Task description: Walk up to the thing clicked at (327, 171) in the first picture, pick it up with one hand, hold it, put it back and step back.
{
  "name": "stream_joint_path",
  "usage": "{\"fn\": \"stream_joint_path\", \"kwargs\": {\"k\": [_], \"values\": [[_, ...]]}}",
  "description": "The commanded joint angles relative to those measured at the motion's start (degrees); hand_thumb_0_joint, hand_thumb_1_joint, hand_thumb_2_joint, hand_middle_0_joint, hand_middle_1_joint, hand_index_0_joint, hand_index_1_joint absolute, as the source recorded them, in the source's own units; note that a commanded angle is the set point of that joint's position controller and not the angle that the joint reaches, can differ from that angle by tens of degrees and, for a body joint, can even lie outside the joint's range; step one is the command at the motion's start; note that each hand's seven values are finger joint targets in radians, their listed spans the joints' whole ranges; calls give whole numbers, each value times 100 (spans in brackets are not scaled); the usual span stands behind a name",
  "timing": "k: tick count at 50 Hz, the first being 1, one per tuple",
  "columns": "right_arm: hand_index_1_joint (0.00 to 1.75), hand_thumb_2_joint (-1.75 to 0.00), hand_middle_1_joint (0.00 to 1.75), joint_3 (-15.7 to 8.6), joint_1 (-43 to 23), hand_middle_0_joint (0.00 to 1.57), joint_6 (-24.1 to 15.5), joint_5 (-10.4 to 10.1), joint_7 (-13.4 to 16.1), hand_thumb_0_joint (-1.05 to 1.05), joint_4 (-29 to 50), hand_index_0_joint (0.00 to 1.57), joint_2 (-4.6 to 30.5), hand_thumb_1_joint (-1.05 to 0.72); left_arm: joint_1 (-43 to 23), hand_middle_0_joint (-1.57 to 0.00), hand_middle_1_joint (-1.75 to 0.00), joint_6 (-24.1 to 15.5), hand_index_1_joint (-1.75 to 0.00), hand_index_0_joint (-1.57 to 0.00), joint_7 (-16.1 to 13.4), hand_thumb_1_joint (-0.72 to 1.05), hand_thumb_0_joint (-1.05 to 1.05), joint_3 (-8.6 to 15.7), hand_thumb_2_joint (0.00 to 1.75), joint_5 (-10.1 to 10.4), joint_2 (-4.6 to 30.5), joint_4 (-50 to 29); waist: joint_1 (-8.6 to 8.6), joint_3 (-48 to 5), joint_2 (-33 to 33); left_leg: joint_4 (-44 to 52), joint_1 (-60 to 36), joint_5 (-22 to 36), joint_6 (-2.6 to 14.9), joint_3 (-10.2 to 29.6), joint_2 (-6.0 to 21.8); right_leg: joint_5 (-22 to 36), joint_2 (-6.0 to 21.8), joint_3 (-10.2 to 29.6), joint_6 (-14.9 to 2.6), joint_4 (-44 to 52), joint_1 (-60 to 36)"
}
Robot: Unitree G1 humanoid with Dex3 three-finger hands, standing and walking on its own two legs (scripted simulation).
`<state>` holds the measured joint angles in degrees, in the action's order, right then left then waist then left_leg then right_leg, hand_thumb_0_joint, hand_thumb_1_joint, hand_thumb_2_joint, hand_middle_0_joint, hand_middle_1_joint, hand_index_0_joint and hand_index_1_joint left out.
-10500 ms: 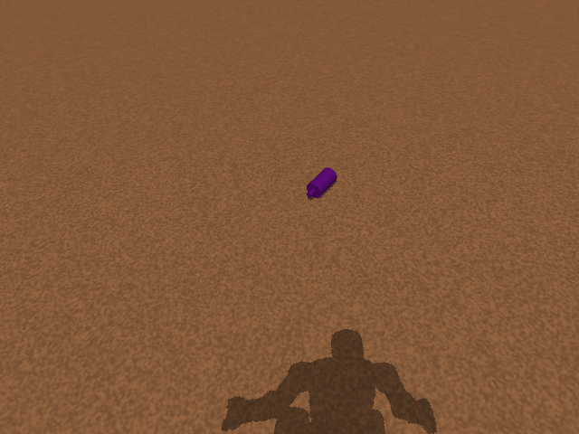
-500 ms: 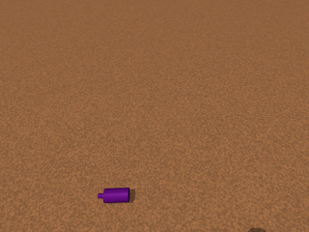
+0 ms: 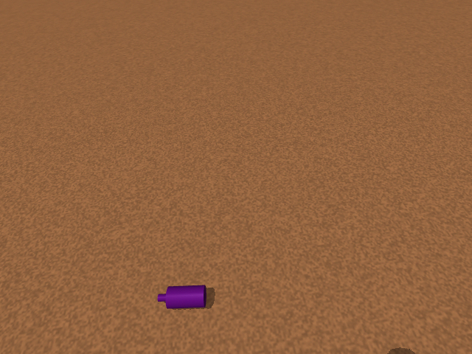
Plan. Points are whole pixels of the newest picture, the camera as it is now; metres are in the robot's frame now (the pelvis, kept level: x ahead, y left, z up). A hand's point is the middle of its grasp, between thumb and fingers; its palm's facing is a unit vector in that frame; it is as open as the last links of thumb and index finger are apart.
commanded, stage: walk up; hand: left
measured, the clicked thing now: (181, 296) +0.48 +0.30 -0.73
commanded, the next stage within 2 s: none
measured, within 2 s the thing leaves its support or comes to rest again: neither
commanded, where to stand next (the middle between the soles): +0.10 +0.04 m, yaw -2 degrees
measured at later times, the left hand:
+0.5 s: hand out of the picture +0.13 +0.37 -0.17, palm faces -0.08 -0.93 -0.37, open 7.4 cm
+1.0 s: hand (119, 349) +0.18 +0.27 -0.16, palm faces -0.08 -0.93 -0.37, open 7.4 cm
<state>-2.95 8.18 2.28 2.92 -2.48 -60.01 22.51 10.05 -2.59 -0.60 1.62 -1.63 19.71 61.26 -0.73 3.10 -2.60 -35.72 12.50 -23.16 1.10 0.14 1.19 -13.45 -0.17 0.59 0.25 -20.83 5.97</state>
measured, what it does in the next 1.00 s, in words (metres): steps on the spot: left foot, then right foot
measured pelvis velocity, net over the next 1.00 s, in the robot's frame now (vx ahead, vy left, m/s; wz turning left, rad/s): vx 0.05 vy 0.02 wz -0.05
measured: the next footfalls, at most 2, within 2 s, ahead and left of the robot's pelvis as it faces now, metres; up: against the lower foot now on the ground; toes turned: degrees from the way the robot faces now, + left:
left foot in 0.18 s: +0.12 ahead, +0.22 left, +0.00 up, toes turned +1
right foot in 0.70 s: +0.09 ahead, -0.08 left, +0.00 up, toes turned -3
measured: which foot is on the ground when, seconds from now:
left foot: up 0.00-0.16, down 0.18-0.72, up 0.74-1.00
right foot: down 0.00-0.20, up 0.22-0.68, down 0.70-1.00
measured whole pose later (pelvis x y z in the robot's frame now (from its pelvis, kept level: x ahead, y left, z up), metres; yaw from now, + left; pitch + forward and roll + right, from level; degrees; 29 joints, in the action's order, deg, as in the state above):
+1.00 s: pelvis +0.05 +0.02 -0.02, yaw -3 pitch -2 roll +0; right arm -1.3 12.6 0.7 -0.2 1.1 -51.9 23.1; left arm 8.2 0.1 0.5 1.7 -1.2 19.9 48.4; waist 0.0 7.8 -1.5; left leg -47.1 19.0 -29.2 0.2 3.1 -0.5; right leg -20.8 -1.1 -1.8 -2.5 -39.9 17.1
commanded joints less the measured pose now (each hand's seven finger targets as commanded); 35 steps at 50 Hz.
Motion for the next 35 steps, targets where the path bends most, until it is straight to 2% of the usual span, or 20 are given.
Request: {"fn": "stream_joint_path", "kwargs": {"k": [1,2,6,7,8,9,10,11,12,13,14,16,19,22,25,28,30,32,34,35], "values": [[30,-90,30,-426,-88,20,-25,52,-106,0,821,20,1149,-90,163,-20,-30,-162,-30,-20,-255,90,0,582,90,-38,2022,-592,-71,407,745,-1727,1852,-367,4,731,524,-1256,2170,2235,-1506,991,-91],[30,-90,30,-468,24,20,-13,29,-145,0,884,20,1155,-90,13,-20,-30,-183,-30,-20,-253,90,0,581,90,-51,1988,-688,53,374,885,-1811,1777,-311,-26,810,625,-1077,2071,1998,-1429,976,12],[30,-90,30,-455,26,20,-100,-42,-158,0,1033,20,959,-90,-16,-20,-30,-166,-30,-20,-148,90,0,511,90,-83,1870,-959,32,184,1308,-454,863,-293,-123,377,500,997,1553,928,-1176,248,346],[30,-90,30,-455,281,20,-153,-81,-113,0,949,20,876,-90,-216,-20,-30,-137,-30,-20,-108,90,0,454,90,-63,1771,-1048,190,18,1327,172,275,151,-141,221,382,1524,1301,578,-975,-150,533],[30,-90,30,-483,703,20,-205,-108,-58,0,787,20,865,-90,-407,-20,-30,-69,-30,-20,-73,90,0,402,90,-23,1681,-1122,430,-135,1156,950,-500,1063,-151,-109,165,1538,1023,214,-723,-733,902],[30,-90,30,-559,1181,20,-259,-119,16,0,546,20,994,-90,-386,-20,-30,11,-30,-20,-34,90,0,326,90,15,1420,-1154,640,-314,484,1440,-1083,1869,-193,-369,-63,992,537,-183,-441,-1829,1029],[30,-90,30,-662,1405,20,-303,-51,98,0,479,20,1463,-90,66,-20,-30,78,-30,-20,-32,90,0,205,90,75,991,-1152,651,-534,-884,1688,-1462,2440,52,842,834,-522,-45,-244,-195,-3004,1669],[30,-90,30,-619,1164,20,-380,-48,172,0,659,20,1687,-90,381,-20,-30,176,-30,-20,-83,90,0,136,90,124,885,-1072,379,-572,-1178,1933,-1150,2087,377,2195,1600,-2206,-386,298,-147,-3270,2001],[30,-90,30,-624,645,20,-381,-112,187,0,835,20,1921,-90,601,-20,-30,283,-30,-20,-115,90,0,282,90,149,1387,-839,258,-576,-688,2167,-128,147,980,2747,2037,-2147,-48,781,-243,-3479,1324],[30,-90,30,-596,211,20,-362,-154,197,0,937,20,1854,-90,468,-20,-30,299,-30,-20,-83,90,0,270,90,159,1519,-757,123,-97,-570,2346,591,-517,1090,2636,2011,-1977,103,663,-271,-3756,1201],[30,-90,30,-500,14,20,-389,-141,220,0,1028,20,1623,-90,501,-20,-30,319,-30,-20,-54,90,0,295,90,167,1543,-700,31,77,-464,2240,526,-410,949,2142,1759,-1787,146,808,-277,-3759,1295],[30,-90,30,-471,21,20,-465,-137,290,0,1076,20,1586,-90,729,-20,-30,335,-30,-20,-21,90,0,328,90,189,1558,-586,-16,-58,-677,1774,-130,840,773,1491,1509,-1545,152,778,-253,-3414,1670],[30,-90,30,-499,589,20,-495,-174,389,0,873,20,1654,-90,315,-20,-30,413,-30,-20,12,90,0,379,90,112,1505,-770,188,-6,-621,1413,-436,3023,989,1374,1666,-1600,79,682,-113,-3035,1724],[30,-90,30,-550,860,20,-494,-239,494,0,942,20,1707,-90,153,-20,-30,516,-30,-20,61,90,0,445,90,13,1509,-987,248,-56,-536,1173,-769,4243,1169,1350,1885,-1497,56,592,-106,-3270,1955],[30,-90,30,-582,866,20,-501,-250,580,0,1121,20,1719,-90,47,-20,-30,610,-30,-20,132,90,0,510,90,-34,1486,-1180,235,-134,-450,1026,-646,4519,1274,1259,1974,-1426,54,592,-112,-3579,2013],[30,-90,30,-594,749,20,-497,-222,616,0,1319,20,1761,-90,60,-20,-30,630,-30,-20,211,90,0,550,90,-37,1452,-1377,187,-285,-479,846,-527,4138,1345,1147,2013,-1390,151,473,-113,-3426,1918],[30,-90,30,-566,681,20,-482,-199,604,0,1426,20,1735,-90,30,-20,-30,585,-30,-20,253,90,0,564,90,-22,1391,-1485,183,-458,-551,542,-563,3976,1239,946,1826,-1340,205,254,-151,-2854,1734],[30,-90,30,-498,435,20,-440,-193,560,0,1550,20,1697,-90,267,-20,-30,524,-30,-20,270,90,0,587,90,-2,1310,-1456,29,-596,-706,156,-186,3730,1056,630,1552,-1123,79,-11,-203,-2126,1066],[30,-90,30,-376,257,20,-348,-248,500,0,1632,20,1461,-90,645,-20,-30,402,-30,-20,213,90,0,639,90,-21,1392,-1305,-238,-691,-260,-892,356,2988,599,114,1021,159,-26,-54,-312,-536,135],[30,-90,30,-270,440,20,-307,-306,472,0,1665,20,1114,-90,555,-20,-30,323,-30,-20,169,90,0,761,90,-73,1863,-1371,-203,-641,1010,-1939,1212,1410,204,-191,391,1383,829,1421,-520,-272,-231]]}}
